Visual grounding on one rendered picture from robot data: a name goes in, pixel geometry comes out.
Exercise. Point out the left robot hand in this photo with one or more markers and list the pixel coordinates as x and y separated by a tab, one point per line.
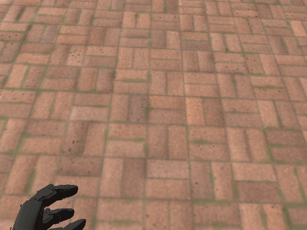
32	215

